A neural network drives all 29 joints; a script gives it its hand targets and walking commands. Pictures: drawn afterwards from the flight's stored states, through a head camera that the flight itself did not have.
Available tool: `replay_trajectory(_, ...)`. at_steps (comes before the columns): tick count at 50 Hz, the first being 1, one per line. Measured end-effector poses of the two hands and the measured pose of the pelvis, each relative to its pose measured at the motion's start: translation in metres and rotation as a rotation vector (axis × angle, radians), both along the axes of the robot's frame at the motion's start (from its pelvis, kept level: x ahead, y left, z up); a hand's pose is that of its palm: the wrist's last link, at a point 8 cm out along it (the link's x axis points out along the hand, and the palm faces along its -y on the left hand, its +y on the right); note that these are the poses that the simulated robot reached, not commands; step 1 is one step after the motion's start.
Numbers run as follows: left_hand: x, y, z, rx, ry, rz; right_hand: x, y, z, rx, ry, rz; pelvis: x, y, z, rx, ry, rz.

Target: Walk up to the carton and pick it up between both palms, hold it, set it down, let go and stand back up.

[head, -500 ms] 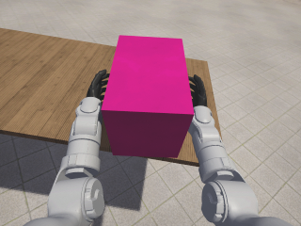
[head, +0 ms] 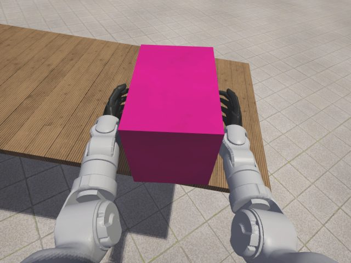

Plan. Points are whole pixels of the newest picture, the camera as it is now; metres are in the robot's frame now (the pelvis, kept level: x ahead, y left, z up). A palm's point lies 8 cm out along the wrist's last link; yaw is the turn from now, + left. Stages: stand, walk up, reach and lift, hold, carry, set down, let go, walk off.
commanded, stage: set down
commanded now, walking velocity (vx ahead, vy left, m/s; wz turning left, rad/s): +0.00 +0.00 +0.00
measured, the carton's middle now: (174, 113) +0.45 -0.01 +0.09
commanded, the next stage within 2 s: none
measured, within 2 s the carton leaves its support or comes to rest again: rests again in 1.74 s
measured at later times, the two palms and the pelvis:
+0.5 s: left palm (115, 116) +0.44 +0.13 +0.09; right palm (228, 124) +0.41 -0.15 +0.10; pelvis +0.01 +0.00 +0.00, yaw +0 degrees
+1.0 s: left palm (117, 119) +0.45 +0.13 +0.07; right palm (226, 128) +0.41 -0.15 +0.08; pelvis +0.00 +0.01 +0.00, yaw -1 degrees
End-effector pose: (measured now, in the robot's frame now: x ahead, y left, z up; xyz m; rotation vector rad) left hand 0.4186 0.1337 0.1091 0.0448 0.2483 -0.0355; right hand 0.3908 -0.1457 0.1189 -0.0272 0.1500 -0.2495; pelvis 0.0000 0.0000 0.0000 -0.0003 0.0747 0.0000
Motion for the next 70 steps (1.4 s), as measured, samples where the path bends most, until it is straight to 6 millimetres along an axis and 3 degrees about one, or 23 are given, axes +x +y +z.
replay_trajectory(38,0.026,-0.002,-0.033,0.02,0.065,-0.029,0.019,-0.001,-0.032,-0.007,0.066,-0.026,0.006,0.004,-0.002,-0.003,0.146,-0.014)
replay_trajectory(70,0.025,-0.002,-0.045,0.008,0.049,-0.031,0.017,-0.001,-0.043,-0.032,0.057,-0.03,-0.001,0.006,-0.003,-0.005,0.192,-0.027)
